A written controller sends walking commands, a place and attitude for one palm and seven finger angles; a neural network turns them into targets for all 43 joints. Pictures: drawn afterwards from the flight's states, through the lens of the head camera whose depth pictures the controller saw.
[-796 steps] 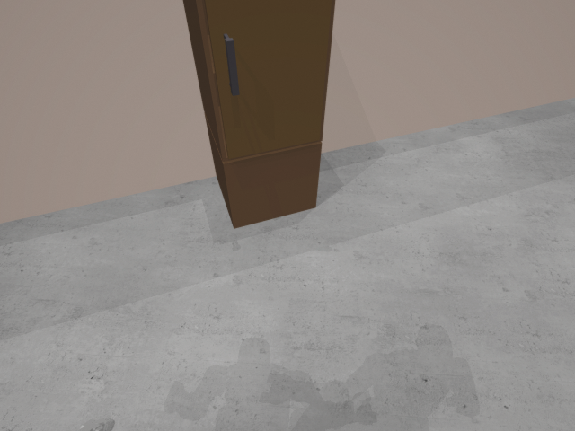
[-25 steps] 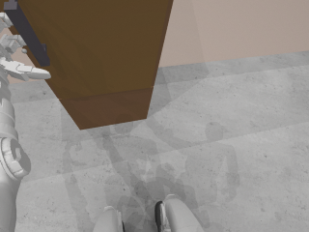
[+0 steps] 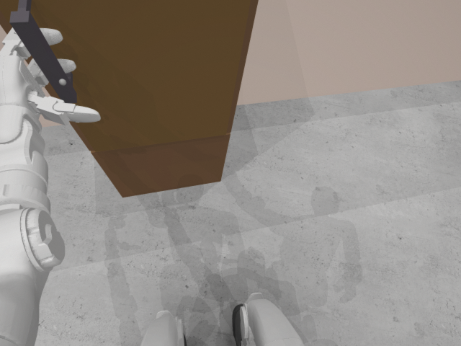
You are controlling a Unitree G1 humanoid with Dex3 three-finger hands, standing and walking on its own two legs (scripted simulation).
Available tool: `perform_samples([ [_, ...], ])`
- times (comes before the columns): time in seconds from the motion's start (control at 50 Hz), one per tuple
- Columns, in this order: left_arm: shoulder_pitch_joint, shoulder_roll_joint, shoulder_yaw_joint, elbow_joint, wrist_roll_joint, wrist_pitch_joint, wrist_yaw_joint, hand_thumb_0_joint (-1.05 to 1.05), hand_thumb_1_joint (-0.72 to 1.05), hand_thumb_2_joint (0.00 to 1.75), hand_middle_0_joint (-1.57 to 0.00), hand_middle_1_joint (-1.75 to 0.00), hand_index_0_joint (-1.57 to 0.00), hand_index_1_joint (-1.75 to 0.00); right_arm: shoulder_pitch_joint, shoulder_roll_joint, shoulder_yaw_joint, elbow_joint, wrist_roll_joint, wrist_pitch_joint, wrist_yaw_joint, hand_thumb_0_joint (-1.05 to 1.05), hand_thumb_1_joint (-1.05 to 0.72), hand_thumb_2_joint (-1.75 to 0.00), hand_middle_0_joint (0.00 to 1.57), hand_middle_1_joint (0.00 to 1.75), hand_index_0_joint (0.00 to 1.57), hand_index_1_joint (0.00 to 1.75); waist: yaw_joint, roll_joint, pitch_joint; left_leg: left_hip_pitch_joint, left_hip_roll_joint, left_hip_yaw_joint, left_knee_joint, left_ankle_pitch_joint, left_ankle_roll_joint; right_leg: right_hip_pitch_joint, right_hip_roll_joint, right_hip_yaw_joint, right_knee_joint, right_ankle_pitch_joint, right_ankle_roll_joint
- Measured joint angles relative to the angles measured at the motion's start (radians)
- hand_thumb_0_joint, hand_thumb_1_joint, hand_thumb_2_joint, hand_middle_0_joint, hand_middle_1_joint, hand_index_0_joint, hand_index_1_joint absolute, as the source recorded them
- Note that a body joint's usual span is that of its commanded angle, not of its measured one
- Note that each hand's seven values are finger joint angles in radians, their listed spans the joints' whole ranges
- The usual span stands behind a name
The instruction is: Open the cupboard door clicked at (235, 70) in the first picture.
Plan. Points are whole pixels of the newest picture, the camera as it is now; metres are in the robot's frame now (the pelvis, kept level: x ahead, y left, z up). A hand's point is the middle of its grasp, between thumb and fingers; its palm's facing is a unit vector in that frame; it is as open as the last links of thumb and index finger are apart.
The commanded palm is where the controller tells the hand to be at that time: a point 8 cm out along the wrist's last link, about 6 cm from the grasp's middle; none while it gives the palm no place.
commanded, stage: slide the fingers in behind the handle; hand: left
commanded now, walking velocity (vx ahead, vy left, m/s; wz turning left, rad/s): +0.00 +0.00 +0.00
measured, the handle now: (49, 54) +0.58 +0.24 +0.08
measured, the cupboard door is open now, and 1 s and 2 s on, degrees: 0 1 34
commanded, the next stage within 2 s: close the thumb around the handle in 0.42 s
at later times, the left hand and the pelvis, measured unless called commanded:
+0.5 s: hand (68, 80) +0.53 +0.21 +0.08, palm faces +0.11 -0.99 -0.03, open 14.1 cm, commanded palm +0.51 +0.25 +0.08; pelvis +0.00 +0.00 +0.00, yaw +0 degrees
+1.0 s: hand (66, 82) +0.53 +0.21 +0.08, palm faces +0.12 -0.99 -0.03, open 8.2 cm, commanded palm +0.50 +0.24 +0.08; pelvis +0.00 +0.00 +0.00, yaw +0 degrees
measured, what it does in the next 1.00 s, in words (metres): stands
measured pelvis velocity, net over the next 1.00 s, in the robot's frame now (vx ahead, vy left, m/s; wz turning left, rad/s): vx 0.00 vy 0.00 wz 0.01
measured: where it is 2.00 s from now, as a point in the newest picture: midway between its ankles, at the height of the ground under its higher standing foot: outside the picture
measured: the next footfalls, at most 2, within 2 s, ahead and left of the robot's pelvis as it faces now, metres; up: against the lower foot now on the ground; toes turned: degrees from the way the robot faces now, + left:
none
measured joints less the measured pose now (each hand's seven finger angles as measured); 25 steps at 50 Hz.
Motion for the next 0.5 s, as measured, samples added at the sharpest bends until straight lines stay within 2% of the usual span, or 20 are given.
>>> perform_samples([
  [0.2,-0.017,0.003,0.008,0.011,0.018,-0.003,0.027,-0.01,-0.5,0.3,-0.3,-1.2,-0.3,-1.2,0.003,0.001,0.003,-0.003,-0.003,-0.007,0.002,0.0,-0.91,-0.9,0.2,0.3,0.2,0.3,-0.009,0.003,0.006,-0.014,0.0,0.004,0.008,0.001,0.0,-0.018,0.0,0.005,0.012,0.001,-0.001],
  [0.5,-0.002,-0.015,-0.006,0.002,0.004,-0.007,0.045,-0.01,-0.5,0.3,-0.3,-1.2,-0.27,-1.2,0.021,0.0,-0.004,0.015,-0.006,-0.008,0.007,0.0,-0.91,-0.9,0.2,0.3,0.2,0.3,0.0,0.007,0.0,-0.001,-0.002,0.005,-0.004,0.004,-0.002,-0.006,-0.001,0.006,0.004,0.001,-0.001],
])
